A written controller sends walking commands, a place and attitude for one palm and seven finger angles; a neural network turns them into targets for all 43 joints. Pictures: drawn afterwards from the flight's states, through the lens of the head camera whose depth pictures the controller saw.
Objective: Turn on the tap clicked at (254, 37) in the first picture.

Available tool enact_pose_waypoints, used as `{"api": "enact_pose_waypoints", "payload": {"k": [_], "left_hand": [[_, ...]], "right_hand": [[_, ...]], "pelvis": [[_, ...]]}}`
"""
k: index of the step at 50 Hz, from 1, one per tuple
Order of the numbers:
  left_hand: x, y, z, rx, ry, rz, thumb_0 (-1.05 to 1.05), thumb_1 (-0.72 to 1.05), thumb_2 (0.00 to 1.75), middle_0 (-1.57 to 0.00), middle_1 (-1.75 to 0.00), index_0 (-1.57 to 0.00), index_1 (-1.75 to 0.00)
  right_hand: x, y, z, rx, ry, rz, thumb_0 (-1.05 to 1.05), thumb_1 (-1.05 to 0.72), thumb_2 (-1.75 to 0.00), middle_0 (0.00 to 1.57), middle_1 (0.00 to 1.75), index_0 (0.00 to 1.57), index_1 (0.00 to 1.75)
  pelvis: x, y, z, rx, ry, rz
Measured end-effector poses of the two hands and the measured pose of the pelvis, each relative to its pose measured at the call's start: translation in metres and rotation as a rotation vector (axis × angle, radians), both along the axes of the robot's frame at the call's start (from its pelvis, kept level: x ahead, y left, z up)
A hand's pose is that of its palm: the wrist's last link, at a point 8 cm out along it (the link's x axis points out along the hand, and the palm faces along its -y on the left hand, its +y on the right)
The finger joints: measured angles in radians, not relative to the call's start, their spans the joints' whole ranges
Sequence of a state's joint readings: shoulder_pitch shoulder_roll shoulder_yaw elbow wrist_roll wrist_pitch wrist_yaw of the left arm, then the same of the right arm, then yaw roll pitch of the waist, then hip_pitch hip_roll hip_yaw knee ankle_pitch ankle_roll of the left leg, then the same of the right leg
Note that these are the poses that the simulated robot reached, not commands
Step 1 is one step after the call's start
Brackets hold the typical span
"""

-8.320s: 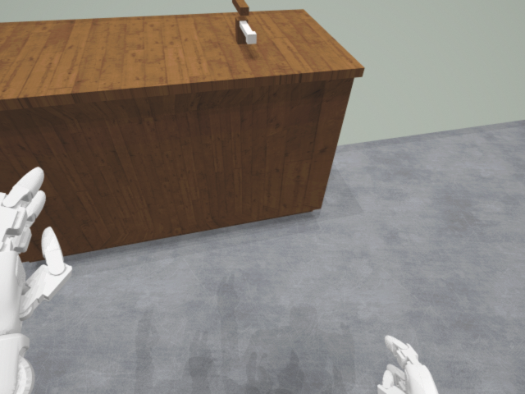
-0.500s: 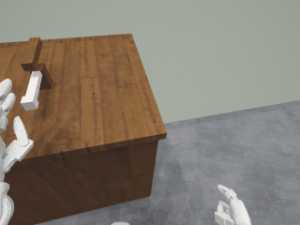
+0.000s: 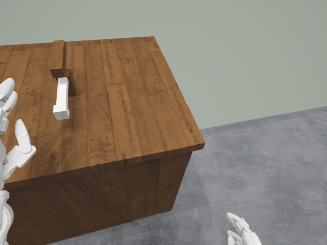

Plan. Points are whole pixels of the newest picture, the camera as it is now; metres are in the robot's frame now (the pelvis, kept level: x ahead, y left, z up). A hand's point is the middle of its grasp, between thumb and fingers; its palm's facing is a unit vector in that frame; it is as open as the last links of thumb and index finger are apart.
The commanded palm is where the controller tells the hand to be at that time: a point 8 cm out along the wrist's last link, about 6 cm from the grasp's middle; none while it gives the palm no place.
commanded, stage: come to a stop and stand still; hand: left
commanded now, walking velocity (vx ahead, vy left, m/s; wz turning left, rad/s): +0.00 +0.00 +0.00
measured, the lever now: (61, 112) +0.37 +0.29 +0.11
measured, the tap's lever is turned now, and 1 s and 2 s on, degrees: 0 0 0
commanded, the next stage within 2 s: look again from close up in 0.74 s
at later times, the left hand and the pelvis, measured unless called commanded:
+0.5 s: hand (50, 143) +0.24 +0.24 +0.17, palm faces +0.41 -0.85 -0.34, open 7.4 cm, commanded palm +0.19 +0.27 +0.18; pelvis +0.03 -0.01 +0.00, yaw +0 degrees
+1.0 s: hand (62, 142) +0.25 +0.22 +0.16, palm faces +0.40 -0.84 -0.37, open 7.4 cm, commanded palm +0.20 +0.25 +0.18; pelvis +0.04 -0.03 +0.01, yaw +1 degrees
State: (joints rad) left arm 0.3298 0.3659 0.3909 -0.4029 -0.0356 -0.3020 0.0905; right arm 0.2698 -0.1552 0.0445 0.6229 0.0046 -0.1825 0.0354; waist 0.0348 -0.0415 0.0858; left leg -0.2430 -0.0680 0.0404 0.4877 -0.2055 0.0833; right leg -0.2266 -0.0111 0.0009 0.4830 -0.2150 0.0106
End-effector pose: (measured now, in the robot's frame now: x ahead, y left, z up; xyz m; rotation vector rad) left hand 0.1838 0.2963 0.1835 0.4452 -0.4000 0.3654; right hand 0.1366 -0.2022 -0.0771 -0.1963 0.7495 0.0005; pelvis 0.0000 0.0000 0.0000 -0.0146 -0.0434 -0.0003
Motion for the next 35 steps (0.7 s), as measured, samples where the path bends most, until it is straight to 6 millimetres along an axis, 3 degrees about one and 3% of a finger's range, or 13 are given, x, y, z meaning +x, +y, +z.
{"api": "enact_pose_waypoints", "payload": {"k": [7,20,35], "left_hand": [[0.003,-0.002,-0.005,-0.005,0.048,-0.010,0.02,0.89,0.90,-0.21,-0.30,-0.21,-0.30],[0.013,-0.014,-0.005,-0.039,0.065,0.013,0.02,0.89,0.90,-0.21,-0.30,-0.21,-0.30],[0.025,-0.031,-0.008,-0.051,0.129,0.024,0.02,0.89,0.90,-0.21,-0.30,-0.21,-0.30]], "right_hand": [[0.021,0.002,0.006,-0.010,-0.035,-0.002,0.01,-0.91,-0.90,0.21,0.30,0.21,0.30],[0.067,-0.022,0.026,-0.065,-0.109,-0.005,0.01,-0.91,-0.90,0.21,0.30,0.21,0.30],[0.067,-0.040,0.017,-0.060,-0.055,-0.041,0.01,-0.91,-0.90,0.21,0.30,0.21,0.30]], "pelvis": [[0.007,0.004,0.002,-0.002,0.013,-0.001],[0.024,-0.008,0.004,-0.006,0.018,0.008],[0.036,-0.024,0.006,-0.004,0.022,0.007]]}}
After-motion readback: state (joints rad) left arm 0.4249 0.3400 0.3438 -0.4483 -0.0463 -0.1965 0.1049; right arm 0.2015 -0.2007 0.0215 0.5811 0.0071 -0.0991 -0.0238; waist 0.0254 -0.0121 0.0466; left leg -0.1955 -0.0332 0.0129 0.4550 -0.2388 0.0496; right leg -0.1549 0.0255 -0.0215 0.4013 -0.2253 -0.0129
